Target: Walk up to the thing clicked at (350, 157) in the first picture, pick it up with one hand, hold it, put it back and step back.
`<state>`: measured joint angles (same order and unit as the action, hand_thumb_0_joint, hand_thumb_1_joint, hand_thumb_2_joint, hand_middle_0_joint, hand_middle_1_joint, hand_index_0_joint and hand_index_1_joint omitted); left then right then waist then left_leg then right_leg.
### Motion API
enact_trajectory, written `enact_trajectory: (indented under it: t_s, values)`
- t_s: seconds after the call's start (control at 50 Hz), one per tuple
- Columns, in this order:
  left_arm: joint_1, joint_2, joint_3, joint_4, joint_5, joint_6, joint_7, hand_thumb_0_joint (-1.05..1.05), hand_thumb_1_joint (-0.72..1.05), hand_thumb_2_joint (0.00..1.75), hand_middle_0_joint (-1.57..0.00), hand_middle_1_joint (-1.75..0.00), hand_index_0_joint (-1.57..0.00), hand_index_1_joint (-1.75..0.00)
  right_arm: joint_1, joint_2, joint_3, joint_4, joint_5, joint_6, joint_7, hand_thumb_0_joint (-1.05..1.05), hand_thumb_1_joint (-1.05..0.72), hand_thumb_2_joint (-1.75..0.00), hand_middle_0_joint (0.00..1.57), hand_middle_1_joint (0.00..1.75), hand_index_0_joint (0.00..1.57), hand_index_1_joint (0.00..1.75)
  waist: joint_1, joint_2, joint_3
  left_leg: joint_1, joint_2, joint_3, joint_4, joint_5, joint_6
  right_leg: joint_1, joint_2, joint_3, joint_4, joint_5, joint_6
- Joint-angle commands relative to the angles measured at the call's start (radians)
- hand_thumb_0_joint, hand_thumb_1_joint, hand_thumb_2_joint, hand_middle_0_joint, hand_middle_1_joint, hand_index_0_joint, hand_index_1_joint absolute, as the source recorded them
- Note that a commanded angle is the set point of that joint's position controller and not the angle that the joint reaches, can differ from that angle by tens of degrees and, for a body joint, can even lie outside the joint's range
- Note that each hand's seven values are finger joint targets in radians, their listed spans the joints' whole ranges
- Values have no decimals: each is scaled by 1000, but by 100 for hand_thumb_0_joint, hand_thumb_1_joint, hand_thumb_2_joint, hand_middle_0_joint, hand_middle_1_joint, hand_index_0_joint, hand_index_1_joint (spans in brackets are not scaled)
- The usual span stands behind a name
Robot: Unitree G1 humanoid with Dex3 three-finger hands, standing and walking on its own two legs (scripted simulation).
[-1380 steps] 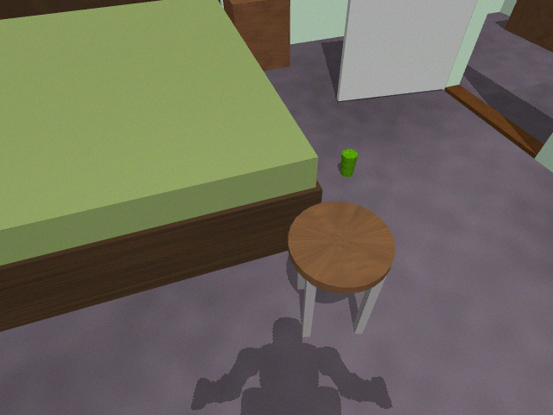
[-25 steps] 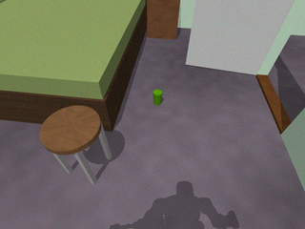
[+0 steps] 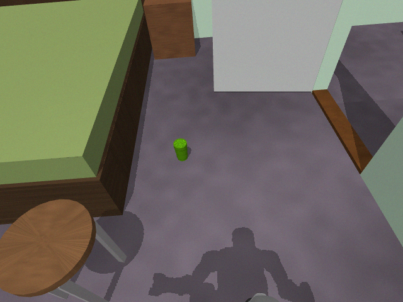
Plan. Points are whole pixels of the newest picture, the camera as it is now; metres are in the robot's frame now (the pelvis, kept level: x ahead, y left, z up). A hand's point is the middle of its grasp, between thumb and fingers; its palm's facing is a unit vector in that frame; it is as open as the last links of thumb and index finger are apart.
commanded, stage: walk up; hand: left
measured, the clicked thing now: (181, 150) +1.09 +0.18 -0.69
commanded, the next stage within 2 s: none
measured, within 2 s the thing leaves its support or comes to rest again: neither
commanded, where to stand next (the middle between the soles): +0.75 -0.03 m, yaw +0 degrees
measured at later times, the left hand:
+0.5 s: hand (111, 261) +0.26 +0.26 -0.15, palm faces +0.02 -0.94 -0.34, open 7.4 cm
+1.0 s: hand (136, 174) +0.50 +0.22 -0.12, palm faces -0.05 -0.91 -0.42, open 7.4 cm
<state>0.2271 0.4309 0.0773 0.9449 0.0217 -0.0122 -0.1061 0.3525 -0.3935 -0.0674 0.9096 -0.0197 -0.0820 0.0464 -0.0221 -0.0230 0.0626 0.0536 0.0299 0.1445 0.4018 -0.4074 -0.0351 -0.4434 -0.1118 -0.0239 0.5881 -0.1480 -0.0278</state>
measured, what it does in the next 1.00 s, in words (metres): walks ahead: right foot, then left foot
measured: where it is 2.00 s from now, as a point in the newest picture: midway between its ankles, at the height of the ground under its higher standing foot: (220, 210)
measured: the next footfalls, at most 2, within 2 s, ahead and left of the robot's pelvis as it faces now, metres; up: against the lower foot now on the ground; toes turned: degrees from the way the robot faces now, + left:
right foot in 0.02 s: +0.17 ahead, -0.14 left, +0.00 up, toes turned -5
left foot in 0.48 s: +0.40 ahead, +0.10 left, +0.00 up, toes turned +6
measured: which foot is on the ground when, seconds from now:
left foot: down 0.00-0.06, up 0.08-0.46, down 0.48-1.00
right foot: up 0.00-0.00, down 0.02-0.52, up 0.54-0.96, down 0.98-1.00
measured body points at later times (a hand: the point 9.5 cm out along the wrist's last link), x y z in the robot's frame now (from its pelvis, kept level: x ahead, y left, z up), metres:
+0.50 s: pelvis +0.24 -0.02 -0.01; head +0.26 +0.01 +0.44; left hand +0.26 +0.31 -0.13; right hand +0.35 -0.33 -0.10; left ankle +0.36 +0.10 -0.73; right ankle +0.13 -0.13 -0.72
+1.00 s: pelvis +0.43 -0.06 +0.00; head +0.44 -0.09 +0.44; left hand +0.50 +0.27 -0.09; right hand +0.46 -0.39 -0.13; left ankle +0.36 +0.09 -0.72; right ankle +0.52 -0.18 -0.73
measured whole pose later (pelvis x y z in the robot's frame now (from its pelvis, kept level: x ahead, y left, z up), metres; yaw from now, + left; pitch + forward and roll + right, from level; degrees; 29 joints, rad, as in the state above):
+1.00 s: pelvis +0.43 -0.06 +0.00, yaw -1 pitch -3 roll +2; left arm 0.28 0.42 0.08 0.90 0.02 -0.05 -0.07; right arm 0.36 -0.44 -0.06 0.85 -0.01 -0.06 0.05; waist -0.02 0.03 0.06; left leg -0.11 0.09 0.10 0.61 -0.43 0.00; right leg -0.38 -0.07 -0.05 0.62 -0.19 -0.01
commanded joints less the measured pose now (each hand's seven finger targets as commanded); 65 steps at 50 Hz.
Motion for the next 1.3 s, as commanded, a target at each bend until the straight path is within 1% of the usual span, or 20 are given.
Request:
enact_trajectory:
  t_s: [0.0, 0.04, 0.06, 0.14, 0.38, 0.46, 0.48, 0.5, 0.52, 0.6, 0.64, 0.86, 0.94, 0.96, 0.98, 1.0, 1.02, 1.08, 1.14, 1.28]
  values:
    - [123, 216, 73, -62, 4, -62, 35, 0, 90, 90, -20, -30, -20, -30, 22, -223, -55, -102, 5, -10, -26, 0, -90, -90, 20, 30, 20, 30, 105, -65, -168, -197, 135, -45, 368, 546, 140, 434, 84, -60, -105, -67, -54]
    - [265, 355, 108, -53, -8, -71, 56, 0, 90, 90, -20, -30, -20, -30, 56, -175, -30, -136, 25, -11, -29, 0, -90, -90, 20, 30, 20, 30, 149, -315, -227, -641, -84, -58, 744, -82, 66, 735, -288, 634, -270, -98, -215]
    - [219, 352, 109, -65, -27, -66, 60, 0, 90, 90, -20, -30, -20, -30, 2, -249, -44, -120, 16, -5, -38, 0, -90, -90, 20, 30, 20, 30, 153, -231, -184, -683, -1, -130, 833, -123, 69, 683, -331, 659, -267, -34, -276]
    - [74, 234, 65, -117, -39, -69, 80, 0, 90, 90, -20, -30, -20, -30, 17, -185, -34, -85, 33, 8, -27, 0, -90, -90, 20, 30, 20, 30, 48, -133, -44, -540, 49, -208, 758, 45, 77, 334, -149, 195, -245, 270, -166]
    - [108, 234, 51, -173, -12, -85, 63, 0, 90, 90, -20, -30, -20, -30, -194, -163, -51, -140, 0, -2, 24, 0, -90, -90, 20, 30, 20, 30, 93, -85, 16, -467, 49, -84, 189, 303, 45, 297, -121, 48, -268, 136, -163]
    - [97, 210, 32, -200, -11, -77, 70, 0, 90, 90, -20, -30, -20, -30, 23, -240, -83, -75, -14, -14, 8, 0, -90, -90, 20, 30, 20, 30, -35, 86, -117, -75, 1, -77, 138, 220, 116, 158, -63, 5, 62, 173, -119]
    - [138, 148, 9, -205, -22, -74, 75, 0, 90, 90, -20, -30, -20, -30, 137, -302, -104, -62, -35, -20, -3, 0, -90, -90, 20, 30, 20, 30, -89, 266, -180, 65, 136, -276, 28, 54, 170, 19, 24, -54, 355, 66, -78]
    - [194, 96, 1, -200, -29, -66, 73, 0, 90, 90, -20, -30, -20, -30, 145, -361, -115, -90, -31, -23, -14, 0, -90, -90, 20, 30, 20, 30, -66, 358, -208, 175, 373, -745, -78, -85, 229, -201, 178, -3, 532, -393, -32]
    - [191, 231, 32, -172, -26, -53, 90, 0, 90, 90, -20, -30, -20, -30, 107, -367, -119, -105, 6, -20, -15, 0, -90, -90, 20, 30, 20, 30, -68, 209, -205, 138, 419, -836, -129, -127, 304, -196, 126, 99, 601, -405, -45]
    - [186, 203, 25, -121, -32, -54, 78, 0, 90, 90, -20, -30, -20, -30, -19, -245, -63, -133, 32, -25, -28, 0, -90, -90, 20, 30, 20, 30, 10, 116, -28, -160, 268, -363, -130, 332, 183, -95, 56, 156, 545, -204, -22]
    - [216, 187, 26, -108, -31, -45, 68, 0, 90, 90, -20, -30, -20, -30, -40, -238, -60, -135, 30, -32, -25, 0, -90, -90, 20, 30, 20, 30, 27, 144, -26, -220, 238, -274, -139, 362, 210, -44, 54, 115, 523, -172, -1]
    - [34, 164, 38, -137, -9, -52, 25, 0, 90, 90, -20, -30, -20, -30, -53, -279, -69, -160, 14, -23, -7, 0, -90, -90, 20, 30, 20, 30, 3, 168, 60, -312, 215, -187, -175, 10, 234, 42, 12, -10, 49, 1, 18]
    - [171, 204, 62, -83, -1, -78, 46, 0, 90, 90, -20, -30, -20, -30, -50, -235, -50, -174, 10, -6, -9, 0, -90, -90, 20, 30, 20, 30, 83, 23, -53, -373, 173, -145, 135, 134, 183, 349, 66, -34, -55, -70, -3]
    - [259, 249, 80, -66, 2, -89, 61, 0, 90, 90, -20, -30, -20, -30, 2, -174, -28, -170, 12, -6, -9, 0, -90, -90, 20, 30, 20, 30, 124, -160, -113, -430, 88, -70, 397, 139, 148, 454, -2, 83, -150, -214, -23]
    - [270, 323, 93, -84, 2, -99, 74, 0, 90, 90, -20, -30, -20, -30, 43, -106, -4, -181, 14, 0, -8, 0, -90, -90, 20, 30, 20, 30, 108, -330, -96, -612, -34, -64, 628, -100, 87, 495, -215, 466, -289, -353, -80]
    - [242, 346, 92, -94, -11, -94, 75, 0, 90, 90, -20, -30, -20, -30, 24, -203, -28, -158, 13, 13, -18, 0, -90, -90, 20, 30, 20, 30, 112, -218, -53, -684, -49, -149, 726, -118, 72, 454, -313, 658, -380, -380, -161]
    - [197, 340, 87, -112, -22, -90, 77, 0, 90, 90, -20, -30, -20, -30, 17, -248, -38, -141, 12, 18, -26, 0, -90, -90, 20, 30, 20, 30, 98, -174, -27, -689, -5, -192, 759, -100, 72, 413, -325, 654, -368, -344, -197]
    - [134, 251, 60, -128, -35, -97, 94, 0, 90, 90, -20, -30, -20, -30, 31, -218, -34, -91, 38, 21, -20, 0, -90, -90, 20, 30, 20, 30, 48, -119, -23, -626, 12, -270, 693, 53, 74, 388, -176, 284, -290, 147, -82]
    - [129, 224, 46, -137, -32, -104, 97, 0, 90, 90, -20, -30, -20, -30, 46, -184, -31, -80, 26, 38, -11, 0, -90, -90, 20, 30, 20, 30, 30, -143, -47, -558, -22, -239, 648, 123, 61, 363, -119, 119, -253, 440, -78]
    - [149, 236, 59, -176, -14, -104, 104, 0, 90, 90, -20, -30, -20, -30, -96, -181, -45, -131, 7, 52, 10, 0, -90, -90, 20, 30, 20, 30, 69, -84, 27, -654, 13, -249, 420, 215, 36, 383, -179, 108, -335, 97, -130]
